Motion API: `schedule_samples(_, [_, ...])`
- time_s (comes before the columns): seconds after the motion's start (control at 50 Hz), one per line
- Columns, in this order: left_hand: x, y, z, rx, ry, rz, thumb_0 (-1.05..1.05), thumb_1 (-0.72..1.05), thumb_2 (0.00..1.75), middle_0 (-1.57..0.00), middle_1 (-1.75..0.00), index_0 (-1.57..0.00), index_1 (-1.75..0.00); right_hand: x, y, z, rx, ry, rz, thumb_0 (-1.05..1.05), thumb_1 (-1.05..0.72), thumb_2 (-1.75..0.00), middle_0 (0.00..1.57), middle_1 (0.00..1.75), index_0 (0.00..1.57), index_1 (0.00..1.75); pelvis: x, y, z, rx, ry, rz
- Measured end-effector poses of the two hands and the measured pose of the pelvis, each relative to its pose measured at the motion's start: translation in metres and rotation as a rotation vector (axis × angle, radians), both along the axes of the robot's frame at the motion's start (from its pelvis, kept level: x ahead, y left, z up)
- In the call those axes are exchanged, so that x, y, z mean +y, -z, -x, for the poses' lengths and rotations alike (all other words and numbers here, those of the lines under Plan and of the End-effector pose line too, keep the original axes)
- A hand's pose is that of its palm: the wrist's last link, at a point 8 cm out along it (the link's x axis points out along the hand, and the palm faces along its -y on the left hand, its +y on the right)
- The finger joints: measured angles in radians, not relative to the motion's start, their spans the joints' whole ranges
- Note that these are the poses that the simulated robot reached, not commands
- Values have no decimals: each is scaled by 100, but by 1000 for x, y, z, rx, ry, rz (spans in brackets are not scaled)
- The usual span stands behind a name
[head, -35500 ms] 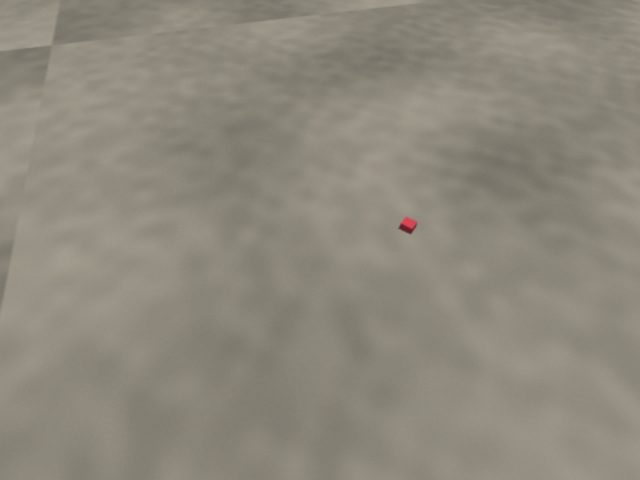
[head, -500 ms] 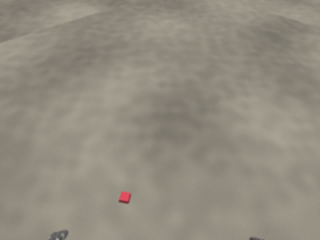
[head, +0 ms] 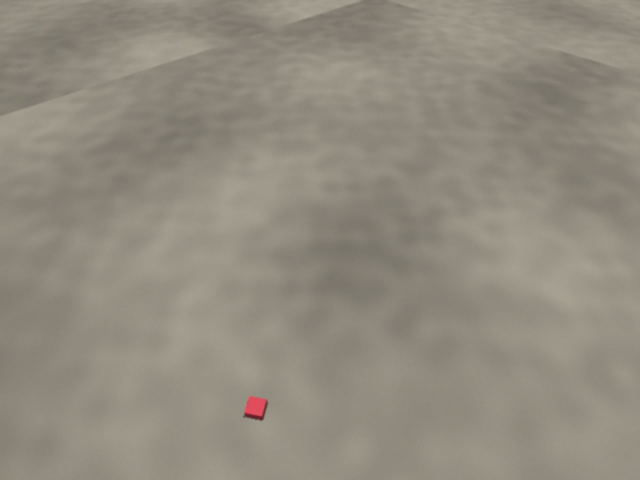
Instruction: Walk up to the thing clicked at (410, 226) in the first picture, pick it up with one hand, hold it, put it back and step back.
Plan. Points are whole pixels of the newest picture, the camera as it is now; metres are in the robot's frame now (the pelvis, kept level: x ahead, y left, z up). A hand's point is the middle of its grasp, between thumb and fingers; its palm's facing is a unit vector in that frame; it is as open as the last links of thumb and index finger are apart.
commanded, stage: stand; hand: left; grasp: from above
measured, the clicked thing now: (256, 407) +0.47 +0.20 -0.76
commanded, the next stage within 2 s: step back in 1.66 s
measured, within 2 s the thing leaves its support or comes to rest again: neither
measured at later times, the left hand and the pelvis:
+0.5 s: hand out of the picture +0.07 +0.23 -0.16, palm faces +0.01 -0.94 -0.33, open 7.4 cm; pelvis +0.00 -0.01 +0.00, yaw +0 degrees
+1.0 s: hand out of the picture +0.08 +0.23 -0.15, palm faces +0.00 -0.94 -0.34, open 7.4 cm; pelvis +0.01 -0.01 +0.00, yaw +0 degrees
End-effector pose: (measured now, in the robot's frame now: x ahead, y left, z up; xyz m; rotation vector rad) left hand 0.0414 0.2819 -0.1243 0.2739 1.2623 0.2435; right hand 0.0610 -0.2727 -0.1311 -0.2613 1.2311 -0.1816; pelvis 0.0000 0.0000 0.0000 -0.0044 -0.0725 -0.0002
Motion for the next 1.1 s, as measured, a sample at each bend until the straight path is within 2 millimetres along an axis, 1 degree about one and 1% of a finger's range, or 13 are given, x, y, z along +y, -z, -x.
schedule_samples(0.14, [-1, -1, -2, 5, 0, 0, 0, 90, 90, -20, -30, -20, -30, -8, -3, 5, 18, 5, 13, 0, -91, -89, 20, 30, 20, 30, -3, -2, 0, -2, 1, 2])
schedule_samples(0.4, [-4, -1, -14, 3, 17, 8, 0, 90, 90, -20, -30, -20, -30, -16, -5, 8, 38, 8, 24, 0, -91, -89, 20, 30, 20, 30, -6, -3, -2, 7, 5, 1])
schedule_samples(0.72, [-2, -7, -30, -17, 29, -2, 0, 90, 90, -20, -30, -20, -30, -19, -6, -3, 22, 0, 20, 0, -91, -89, 20, 30, 20, 30, -8, -4, -7, 15, 8, 0])
schedule_samples(1.1, [-6, -8, -40, -16, 39, -1, 0, 90, 90, -20, -30, -20, -30, -28, -8, -12, 28, -1, 30, 0, -91, -89, 20, 30, 20, 30, -12, -5, -14, 28, 8, -2])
